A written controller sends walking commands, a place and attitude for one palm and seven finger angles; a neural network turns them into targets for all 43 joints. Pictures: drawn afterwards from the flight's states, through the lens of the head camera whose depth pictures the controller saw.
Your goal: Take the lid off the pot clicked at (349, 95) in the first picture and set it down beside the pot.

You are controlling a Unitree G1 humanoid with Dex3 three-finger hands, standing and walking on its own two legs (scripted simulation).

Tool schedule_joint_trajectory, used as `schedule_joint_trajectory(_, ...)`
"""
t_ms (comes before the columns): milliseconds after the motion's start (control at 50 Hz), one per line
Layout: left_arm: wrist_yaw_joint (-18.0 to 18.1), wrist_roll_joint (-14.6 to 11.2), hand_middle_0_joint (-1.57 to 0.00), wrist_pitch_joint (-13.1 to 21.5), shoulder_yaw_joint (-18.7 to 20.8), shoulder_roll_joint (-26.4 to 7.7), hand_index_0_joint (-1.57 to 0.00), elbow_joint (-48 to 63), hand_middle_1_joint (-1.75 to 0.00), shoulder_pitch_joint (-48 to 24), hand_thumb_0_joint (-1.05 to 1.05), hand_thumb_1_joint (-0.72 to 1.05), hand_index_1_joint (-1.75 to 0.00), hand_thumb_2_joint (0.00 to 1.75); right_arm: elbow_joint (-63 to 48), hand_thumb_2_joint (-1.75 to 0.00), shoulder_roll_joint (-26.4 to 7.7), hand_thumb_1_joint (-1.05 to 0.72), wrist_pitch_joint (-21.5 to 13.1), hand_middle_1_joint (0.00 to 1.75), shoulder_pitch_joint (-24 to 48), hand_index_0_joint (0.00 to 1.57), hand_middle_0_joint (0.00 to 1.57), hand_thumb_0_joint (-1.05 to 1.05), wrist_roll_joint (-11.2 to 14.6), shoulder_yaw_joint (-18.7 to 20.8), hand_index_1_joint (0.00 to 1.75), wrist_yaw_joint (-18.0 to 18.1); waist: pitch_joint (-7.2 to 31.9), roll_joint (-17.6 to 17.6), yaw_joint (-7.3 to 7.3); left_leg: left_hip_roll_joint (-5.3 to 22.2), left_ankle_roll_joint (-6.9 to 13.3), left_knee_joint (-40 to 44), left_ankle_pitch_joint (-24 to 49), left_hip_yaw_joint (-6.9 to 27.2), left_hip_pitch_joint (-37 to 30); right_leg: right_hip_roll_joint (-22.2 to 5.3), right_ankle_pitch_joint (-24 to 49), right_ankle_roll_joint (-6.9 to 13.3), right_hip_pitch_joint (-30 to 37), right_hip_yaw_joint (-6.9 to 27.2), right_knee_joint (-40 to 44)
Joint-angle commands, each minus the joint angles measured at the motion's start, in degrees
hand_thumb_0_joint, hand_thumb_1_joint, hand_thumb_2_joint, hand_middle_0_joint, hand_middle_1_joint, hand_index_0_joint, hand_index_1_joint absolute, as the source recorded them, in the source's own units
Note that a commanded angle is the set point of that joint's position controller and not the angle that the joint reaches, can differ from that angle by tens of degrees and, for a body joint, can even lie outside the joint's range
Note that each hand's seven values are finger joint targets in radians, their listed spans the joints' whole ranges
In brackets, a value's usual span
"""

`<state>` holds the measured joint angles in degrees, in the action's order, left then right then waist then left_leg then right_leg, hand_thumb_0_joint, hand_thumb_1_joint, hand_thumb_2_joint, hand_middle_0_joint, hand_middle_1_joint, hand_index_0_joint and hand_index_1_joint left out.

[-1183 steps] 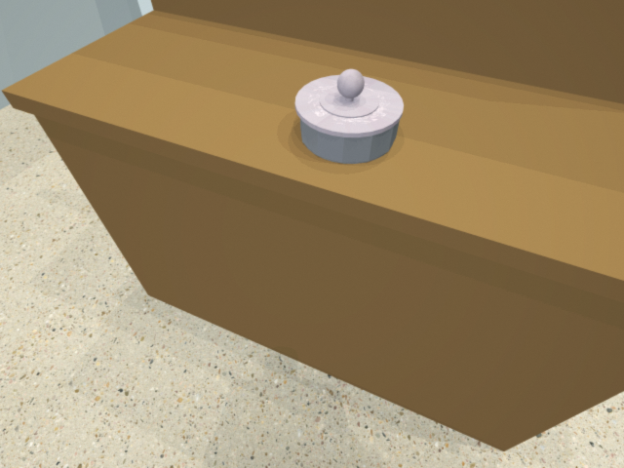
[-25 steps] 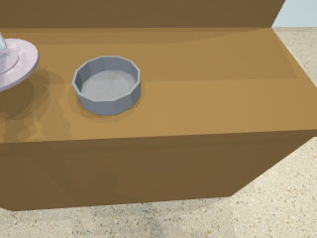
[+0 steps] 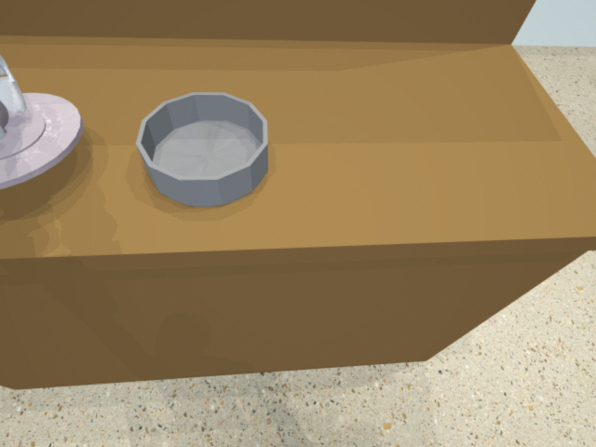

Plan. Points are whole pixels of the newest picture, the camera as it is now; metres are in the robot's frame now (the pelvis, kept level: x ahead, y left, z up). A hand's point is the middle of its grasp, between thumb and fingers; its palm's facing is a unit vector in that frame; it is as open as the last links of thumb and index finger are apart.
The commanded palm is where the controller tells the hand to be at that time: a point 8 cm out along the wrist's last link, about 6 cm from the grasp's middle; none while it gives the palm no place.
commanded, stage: lower the lid onto the table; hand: left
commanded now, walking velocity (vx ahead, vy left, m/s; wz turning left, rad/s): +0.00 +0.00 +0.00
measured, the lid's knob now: out of the picture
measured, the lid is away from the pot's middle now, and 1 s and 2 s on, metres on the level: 0.24 0.25 0.25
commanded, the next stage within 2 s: open the fingers wide in 0.60 s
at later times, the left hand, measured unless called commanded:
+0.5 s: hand out of the picture +0.48 +0.33 +0.16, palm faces -0.43 -0.23 -0.87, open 6.8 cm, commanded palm +0.53 +0.33 +0.23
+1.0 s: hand out of the picture +0.47 +0.33 +0.15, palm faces -0.37 -0.13 -0.92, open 6.9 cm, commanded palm +0.49 +0.33 +0.22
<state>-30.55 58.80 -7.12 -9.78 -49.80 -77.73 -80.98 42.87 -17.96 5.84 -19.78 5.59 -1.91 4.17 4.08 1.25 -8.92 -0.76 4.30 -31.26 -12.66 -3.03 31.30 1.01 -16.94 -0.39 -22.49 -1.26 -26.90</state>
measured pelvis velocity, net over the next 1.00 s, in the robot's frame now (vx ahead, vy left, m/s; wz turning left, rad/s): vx -0.01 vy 0.00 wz -0.01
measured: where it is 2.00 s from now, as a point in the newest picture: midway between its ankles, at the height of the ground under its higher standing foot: outside the picture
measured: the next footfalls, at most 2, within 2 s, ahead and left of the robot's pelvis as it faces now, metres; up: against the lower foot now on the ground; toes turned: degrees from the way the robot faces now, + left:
none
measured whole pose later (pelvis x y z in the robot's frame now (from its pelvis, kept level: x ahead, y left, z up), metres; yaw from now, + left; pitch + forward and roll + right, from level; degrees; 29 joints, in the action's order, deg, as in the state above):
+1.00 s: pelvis -0.01 +0.00 -0.01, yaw -1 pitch +14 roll -3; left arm -27.1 57.7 3.9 -3.1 -51.7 -65.6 -67.3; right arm 38.3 -16.6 12.9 -19.0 6.1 -1.5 4.7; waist 4.8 1.6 -8.2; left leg 0.3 4.6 -38.6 -15.6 -2.7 36.9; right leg 2.0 -19.2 -0.5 -27.4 -1.5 -32.8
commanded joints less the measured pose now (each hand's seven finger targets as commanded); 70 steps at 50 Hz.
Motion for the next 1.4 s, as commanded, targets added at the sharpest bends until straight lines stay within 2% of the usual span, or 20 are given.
schedule_joint_trajectory(0,3.5,1.5,-0.90,0.9,3.9,-16.7,-0.95,14.9,-1.08,-34.5,0.00,0.72,-1.11,0.82,-2.7,-0.90,-11.0,-0.90,-1.2,0.30,-6.1,0.20,0.20,0.00,-0.6,4.0,0.30,1.3,26.9,9.7,-0.36,0.2,0.4,-1.6,22.6,4.8,-31.1,3.2,15.0,1.4,-6.5,-0.6,2.1)
schedule_joint_trajectory(20,3.1,0.4,-0.90,1.5,2.0,-13.7,-0.95,16.8,-1.08,-32.9,0.00,0.72,-1.11,0.82,-3.1,-0.90,-10.6,-0.90,-1.5,0.30,-6.2,0.20,0.20,0.00,-0.2,3.8,0.30,1.4,28.0,11.3,0.18,0.5,-0.2,-2.0,28.0,4.8,-33.2,3.4,15.8,1.7,-7.0,-1.2,1.7)
schedule_joint_trajectory(100,3.4,1.2,-0.90,1.4,4.0,-15.2,-0.95,12.8,-1.08,-30.6,0.00,0.72,-1.11,0.82,-2.6,-0.90,-10.9,-0.90,-0.8,0.30,-7.1,0.20,0.20,0.00,-0.6,4.3,0.30,1.0,25.4,10.1,-0.28,0.7,-0.3,-2.9,26.8,5.4,-31.8,3.7,14.8,1.5,-9.3,-1.2,1.5)
schedule_joint_trajectory(120,2.9,0.1,-0.90,1.9,1.4,-11.4,-0.95,13.8,-1.08,-29.2,0.00,0.72,-1.11,0.82,-3.0,-0.90,-10.6,-0.90,-0.9,0.30,-6.9,0.20,0.20,0.00,-0.2,4.0,0.30,1.1,25.4,10.3,0.08,0.7,-0.6,-2.7,29.6,5.2,-32.3,3.7,15.2,1.8,-9.3,-1.7,1.2)
schedule_joint_trajectory(240,3.8,1.3,-0.90,2.6,5.6,-17.6,-0.95,15.7,-1.08,-31.4,0.00,0.72,-1.11,0.82,-2.9,-0.90,-11.1,-0.90,0.0,0.30,-7.6,0.20,0.20,0.00,-0.8,4.4,0.30,1.1,28.9,9.7,0.01,0.9,-0.3,-3.8,27.5,5.4,-31.7,3.9,15.2,1.3,-8.5,-1.0,0.4)
schedule_joint_trajectory(480,4.0,0.3,-0.90,3.4,3.1,-15.0,-0.95,12.0,-1.08,-29.6,0.00,0.72,-1.11,0.82,-2.3,-0.90,-11.1,-0.90,-0.1,0.30,-8.6,0.20,0.20,0.00,-0.6,4.0,0.30,1.9,23.8,8.9,-1.35,0.6,0.4,-3.8,17.0,4.9,-26.5,4.0,11.6,1.4,-11.1,-1.3,0.2)
schedule_joint_trajectory(540,4.2,0.5,-0.90,3.9,3.7,-15.4,-0.95,13.5,-1.08,-30.3,0.00,0.72,-1.11,0.82,-2.1,-0.90,-11.1,-0.90,-0.2,0.30,-8.8,0.20,0.20,0.00,-0.6,4.1,0.30,2.1,26.9,11.3,-1.11,1.4,-0.1,-4.7,21.1,5.8,-29.8,4.1,11.3,1.4,-12.8,-1.3,-0.6)
schedule_joint_trajectory(600,4.2,0.3,-0.90,3.7,3.6,-14.5,-0.95,9.8,-1.08,-26.7,0.00,0.72,-1.11,0.82,-1.8,-0.90,-11.2,-0.90,-0.1,0.30,-9.5,0.20,0.20,0.00,-0.6,4.2,0.30,2.1,23.5,7.8,-1.49,0.9,0.2,-4.9,18.3,5.3,-26.4,4.2,11.6,1.5,-12.8,-1.6,-0.7)
schedule_joint_trajectory(660,4.2,0.3,-0.90,4.1,2.6,-13.3,-0.95,9.4,-1.08,-25.9,0.00,0.72,-1.11,0.82,-1.9,-0.90,-11.0,-0.90,0.2,0.30,-9.4,0.20,0.20,0.00,-0.5,4.0,0.30,2.1,23.4,9.4,-1.44,0.9,0.1,-5.6,19.9,5.1,-26.2,4.2,12.0,1.6,-13.6,-1.6,-1.4)
schedule_joint_trajectory(680,4.6,-0.1,-0.90,4.5,7.4,-15.1,-0.95,13.5,-1.08,-16.4,0.00,0.72,-1.11,0.82,-4.8,-0.90,-10.1,-0.90,0.7,0.30,-8.6,0.20,0.20,0.00,-0.5,4.7,0.30,1.2,25.3,8.4,1.72,0.2,-0.3,-5.9,25.3,5.7,-26.3,4.1,13.6,2.1,-10.1,-2.1,-2.6)
schedule_joint_trajectory(720,5.8,0.3,-0.87,9.1,11.0,-18.2,-0.92,24.0,-1.07,-13.4,0.00,0.68,-1.10,0.81,-6.6,-0.90,-10.0,-0.90,2.8,0.30,-7.1,0.20,0.20,0.00,-0.8,4.6,0.30,1.5,30.0,10.5,2.80,1.2,-1.0,-7.3,35.1,5.3,-29.9,4.3,16.0,2.2,-10.1,-2.0,-3.6)
schedule_joint_trajectory(800,6.0,-0.2,-0.82,10.1,13.4,-22.2,-0.86,25.4,-1.04,-14.7,0.00,0.61,-1.07,0.79,-7.5,-0.90,-10.1,-0.90,5.3,0.30,-5.8,0.20,0.20,0.00,-0.7,5.2,0.30,1.5,26.5,8.3,1.61,0.8,0.3,-6.9,25.3,4.6,-26.3,4.2,13.4,1.8,-9.6,-1.5,-2.1)
schedule_joint_trajectory(840,6.0,-0.3,-0.79,10.6,12.4,-21.1,-0.83,25.3,-1.03,-14.4,0.00,0.57,-1.05,0.79,-7.8,-0.90,-10.0,-0.90,6.1,0.30,-5.0,0.20,0.20,0.00,-0.4,4.8,0.30,1.4,25.3,11.1,1.71,1.0,-0.2,-6.7,25.2,5.0,-26.9,4.2,11.4,2.1,-11.5,-1.7,-2.4)
schedule_joint_trajectory(900,5.8,-0.7,-0.76,10.6,11.6,-21.0,-0.79,22.6,-1.00,-13.6,0.00,0.51,-1.02,0.80,-7.8,-0.90,-10.0,-0.90,6.5,0.30,-4.6,0.20,0.20,0.00,-0.2,4.4,0.30,1.5,22.4,8.1,1.27,0.4,0.3,-6.1,18.3,4.3,-22.9,4.1,10.6,2.2,-10.2,-1.6,-2.0)
schedule_joint_trajectory(920,5.5,-1.4,-0.75,10.9,9.0,-17.6,-0.78,24.2,-0.98,-13.9,0.00,0.48,-1.01,0.80,-7.9,-0.90,-9.7,-0.90,6.4,0.30,-4.0,0.20,0.20,0.00,0.2,4.1,0.30,1.6,22.7,10.4,1.46,0.6,0.2,-6.0,20.6,4.2,-24.8,4.0,10.7,2.4,-11.2,-2.0,-2.3)
schedule_joint_trajectory(1040,5.4,-1.3,-0.69,11.2,8.9,-17.5,-0.71,26.5,-0.91,-18.2,0.00,0.35,-0.93,0.81,-7.2,-0.90,-9.8,-0.90,6.3,0.30,-3.9,0.20,0.20,0.00,-0.1,4.6,0.30,1.6,26.5,10.6,0.82,1.1,0.1,-6.4,20.7,5.3,-28.2,4.0,9.9,2.1,-12.8,-1.6,-2.3)
schedule_joint_trajectory(1120,4.8,-2.8,-0.65,11.1,5.6,-12.8,-0.67,24.4,-0.86,-17.0,0.00,0.27,-0.88,0.83,-6.9,-0.90,-9.7,-0.90,5.8,0.30,-3.5,0.20,0.20,0.00,0.3,4.1,0.30,1.7,22.5,8.8,0.81,0.8,0.4,-5.4,17.3,5.2,-26.5,4.0,8.4,2.5,-13.5,-2.3,-2.0)
schedule_joint_trajectory(1140,5.2,-2.0,-0.64,11.0,7.8,-15.9,-0.66,24.6,-0.85,-18.1,0.00,0.25,-0.86,0.83,-6.6,-0.90,-9.8,-0.90,5.9,0.30,-4.0,0.20,0.20,0.00,-0.1,4.5,0.30,1.7,24.3,8.8,0.69,0.8,0.3,-5.8,16.6,5.2,-26.9,4.0,8.4,2.2,-13.1,-1.7,-1.9)
schedule_joint_trajectory(1200,5.1,-2.0,-0.61,10.5,6.4,-14.8,-0.62,19.8,-0.81,-16.1,0.00,0.18,-0.82,0.84,-6.4,-0.90,-9.8,-0.90,5.8,0.30,-3.9,0.20,0.20,0.00,0.2,4.1,0.30,1.8,20.5,5.6,0.22,0.1,0.4,-5.2,11.2,4.5,-21.9,3.8,7.9,2.2,-12.1,-1.7,-1.7)
schedule_joint_trajectory(1380,5.4,-1.5,-0.52,11.5,8.1,-16.4,-0.52,22.9,-0.70,-18.7,0.00,-0.02,-0.71,0.86,-6.0,-0.90,-10.0,-0.90,5.4,0.30,-5.4,0.20,0.20,0.00,-0.2,4.6,0.30,1.8,24.4,8.4,0.58,0.7,0.2,-5.9,17.5,5.9,-26.6,4.2,8.7,2.4,-13.7,-1.9,-2.1)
